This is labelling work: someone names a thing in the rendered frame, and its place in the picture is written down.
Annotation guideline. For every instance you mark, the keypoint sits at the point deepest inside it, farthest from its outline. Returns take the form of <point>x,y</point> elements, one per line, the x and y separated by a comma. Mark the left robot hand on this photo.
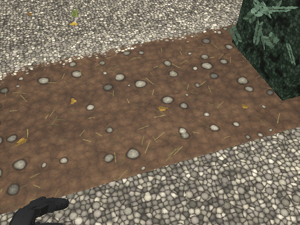
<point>36,208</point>

